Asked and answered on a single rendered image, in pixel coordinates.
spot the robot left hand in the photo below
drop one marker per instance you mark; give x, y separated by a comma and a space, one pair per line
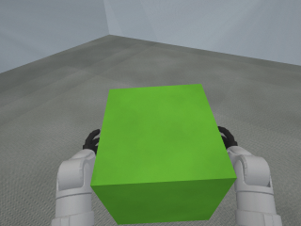
90, 143

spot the robot right hand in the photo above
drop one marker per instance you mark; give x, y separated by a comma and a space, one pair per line
228, 139

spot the right robot forearm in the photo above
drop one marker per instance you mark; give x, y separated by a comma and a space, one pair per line
254, 189

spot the carton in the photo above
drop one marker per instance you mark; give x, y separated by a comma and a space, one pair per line
160, 157

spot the left robot forearm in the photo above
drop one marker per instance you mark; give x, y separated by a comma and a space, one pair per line
73, 204

